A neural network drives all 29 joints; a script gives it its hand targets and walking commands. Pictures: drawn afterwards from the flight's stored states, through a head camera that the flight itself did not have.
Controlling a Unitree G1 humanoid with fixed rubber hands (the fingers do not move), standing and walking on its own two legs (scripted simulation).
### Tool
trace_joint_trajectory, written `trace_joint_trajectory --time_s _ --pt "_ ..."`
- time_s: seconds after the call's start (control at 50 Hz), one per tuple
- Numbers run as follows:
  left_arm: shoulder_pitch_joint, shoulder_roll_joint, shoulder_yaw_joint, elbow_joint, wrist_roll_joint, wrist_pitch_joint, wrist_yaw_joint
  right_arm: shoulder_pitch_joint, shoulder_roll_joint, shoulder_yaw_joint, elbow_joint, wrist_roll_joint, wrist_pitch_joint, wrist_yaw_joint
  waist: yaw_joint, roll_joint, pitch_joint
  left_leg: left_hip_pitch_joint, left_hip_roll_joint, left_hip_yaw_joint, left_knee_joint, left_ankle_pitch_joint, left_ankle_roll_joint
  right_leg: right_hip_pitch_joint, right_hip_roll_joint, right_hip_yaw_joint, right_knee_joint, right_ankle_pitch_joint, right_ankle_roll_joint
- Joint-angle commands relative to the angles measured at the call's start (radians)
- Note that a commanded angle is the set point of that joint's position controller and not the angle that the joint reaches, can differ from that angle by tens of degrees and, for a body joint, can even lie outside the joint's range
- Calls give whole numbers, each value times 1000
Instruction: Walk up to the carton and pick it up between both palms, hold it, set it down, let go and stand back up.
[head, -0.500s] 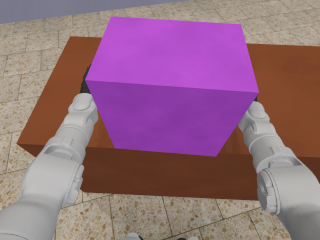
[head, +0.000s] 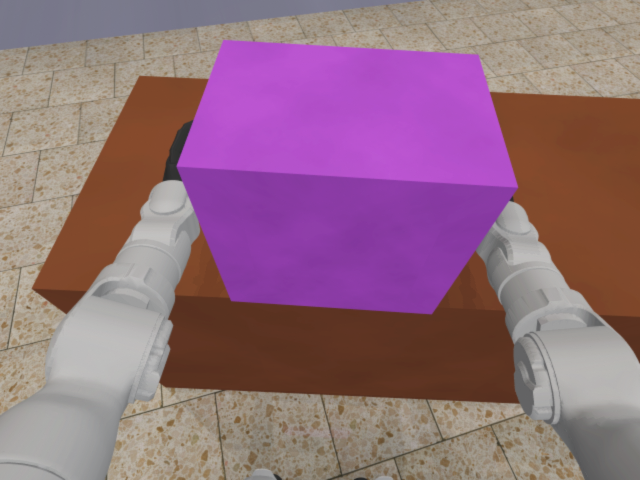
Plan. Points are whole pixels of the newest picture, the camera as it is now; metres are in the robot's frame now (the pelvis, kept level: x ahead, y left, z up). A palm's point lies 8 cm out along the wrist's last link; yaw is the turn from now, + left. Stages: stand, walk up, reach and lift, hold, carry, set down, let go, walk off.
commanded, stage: reach and lift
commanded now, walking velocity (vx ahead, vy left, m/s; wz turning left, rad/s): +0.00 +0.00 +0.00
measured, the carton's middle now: (339, 192) +0.46 +0.00 +0.06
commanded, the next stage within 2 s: none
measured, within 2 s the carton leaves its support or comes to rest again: leaves its support in 0.74 s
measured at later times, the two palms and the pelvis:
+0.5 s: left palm (182, 181) +0.45 +0.20 +0.09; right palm (493, 202) +0.44 -0.20 +0.08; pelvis +0.00 +0.00 +0.00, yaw +0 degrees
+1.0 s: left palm (168, 161) +0.44 +0.20 +0.13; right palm (507, 183) +0.43 -0.20 +0.12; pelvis +0.01 +0.01 +0.02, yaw +0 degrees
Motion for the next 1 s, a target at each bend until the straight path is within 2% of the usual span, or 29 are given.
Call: trace_joint_trajectory --time_s 0.0,0.08,0.16,0.38,0.58,0.68,0.84,0.98 --pt "-676 99 -2 -251 -16 -59 9 -665 -122 -2 -316 -7 -64 13 3 34 -856 389 -32 61 -16 371 -35 398 -12 -3 -15 428 60" --pt "-684 99 -2 -250 -29 -59 9 -665 -103 2 -333 -20 -50 13 5 1 -865 353 -34 61 -21 349 -24 424 -17 3 -1 439 66" --pt "-691 90 0 -258 -29 -60 7 -660 -84 -3 -339 -31 -43 14 3 -6 -872 354 -33 58 -19 360 -22 433 -18 3 5 458 68" --pt "-696 39 -2 -309 -1 -49 4 -666 -52 -18 -363 -41 -40 25 3 18 -874 421 -30 53 -13 416 -31 412 -9 -6 -10 465 62" --pt "-671 -15 8 -470 38 -16 5 -674 -17 -11 -478 -50 -49 31 10 24 -953 522 -31 48 -11 545 -38 460 1 -6 -35 567 65" --pt "-652 -37 11 -538 52 25 7 -690 -7 -11 -535 -58 -38 38 10 8 -931 541 -30 49 -35 551 -33 495 2 -4 -57 574 69" --pt "-652 -114 19 -569 79 71 -11 -715 40 -36 -556 -114 -10 66 -13 -19 -836 572 -30 46 -93 498 -25 528 -9 -10 -101 522 73" --pt "-647 -219 66 -562 164 62 -49 -708 151 -62 -511 -185 -19 109 -19 -6 -748 604 -41 54 -151 482 -27 602 -25 -10 -146 515 69"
